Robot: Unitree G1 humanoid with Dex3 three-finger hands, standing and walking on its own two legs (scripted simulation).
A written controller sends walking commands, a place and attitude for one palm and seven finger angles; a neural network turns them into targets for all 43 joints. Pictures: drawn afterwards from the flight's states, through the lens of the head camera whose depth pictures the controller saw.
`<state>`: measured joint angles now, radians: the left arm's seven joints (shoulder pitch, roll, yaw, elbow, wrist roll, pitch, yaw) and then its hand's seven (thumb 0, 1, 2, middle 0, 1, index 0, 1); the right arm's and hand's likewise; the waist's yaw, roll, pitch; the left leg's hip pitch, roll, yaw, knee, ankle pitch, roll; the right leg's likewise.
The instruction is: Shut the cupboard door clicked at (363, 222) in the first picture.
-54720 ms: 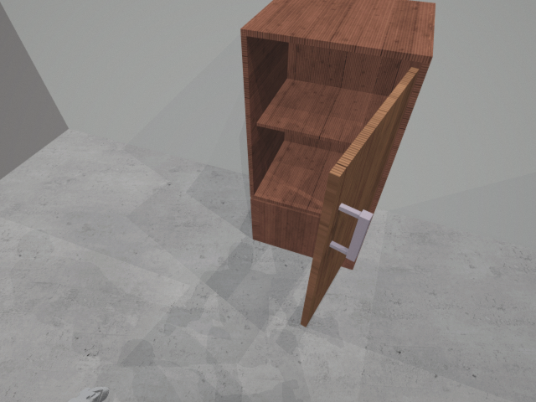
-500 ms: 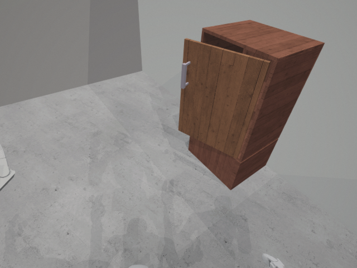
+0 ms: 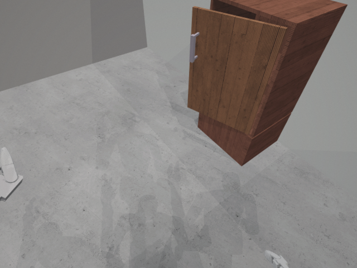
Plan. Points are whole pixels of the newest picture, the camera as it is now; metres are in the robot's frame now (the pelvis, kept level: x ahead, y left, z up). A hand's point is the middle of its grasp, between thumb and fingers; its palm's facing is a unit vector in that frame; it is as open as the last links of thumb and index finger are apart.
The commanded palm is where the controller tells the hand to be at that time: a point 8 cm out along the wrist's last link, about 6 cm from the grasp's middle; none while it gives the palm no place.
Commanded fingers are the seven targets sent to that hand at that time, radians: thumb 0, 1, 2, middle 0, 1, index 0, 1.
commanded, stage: stop stepping back and stand still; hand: left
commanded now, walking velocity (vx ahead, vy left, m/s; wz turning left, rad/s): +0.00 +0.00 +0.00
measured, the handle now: (194, 47) +1.10 +0.00 -0.01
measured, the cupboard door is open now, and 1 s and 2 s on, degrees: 18 18 18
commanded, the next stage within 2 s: let the arm hang, fingers relaxed in 0.68 s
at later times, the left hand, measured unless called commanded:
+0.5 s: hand (53, 149) +0.27 +0.25 +0.17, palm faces +0.35 -0.79 -0.50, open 7.4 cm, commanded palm +0.21 +0.30 +0.20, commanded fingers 0.00 0.90 0.90 -0.20 -0.30 -0.20 -0.30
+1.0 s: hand (95, 256) +0.17 +0.22 -0.11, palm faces -0.08 -0.95 -0.30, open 7.4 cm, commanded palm none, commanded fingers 0.00 0.90 0.90 -0.20 -0.30 -0.20 -0.30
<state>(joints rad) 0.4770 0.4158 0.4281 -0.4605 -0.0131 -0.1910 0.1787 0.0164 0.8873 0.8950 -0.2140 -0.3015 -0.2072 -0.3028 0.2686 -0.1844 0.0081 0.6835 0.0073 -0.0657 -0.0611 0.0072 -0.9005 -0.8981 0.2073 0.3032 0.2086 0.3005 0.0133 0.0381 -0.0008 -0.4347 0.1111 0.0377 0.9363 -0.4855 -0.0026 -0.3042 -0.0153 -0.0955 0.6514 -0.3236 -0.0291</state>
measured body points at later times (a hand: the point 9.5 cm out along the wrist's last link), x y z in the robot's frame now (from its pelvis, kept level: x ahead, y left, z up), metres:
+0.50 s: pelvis +0.06 +0.00 +0.02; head +0.08 +0.01 +0.46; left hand +0.25 +0.29 +0.20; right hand +0.21 -0.24 -0.08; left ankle +0.06 +0.12 -0.72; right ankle +0.01 -0.10 -0.72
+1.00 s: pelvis +0.03 +0.02 +0.01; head +0.03 +0.01 +0.46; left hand +0.17 +0.27 -0.08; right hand +0.15 -0.24 -0.11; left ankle +0.06 +0.12 -0.72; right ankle +0.01 -0.10 -0.72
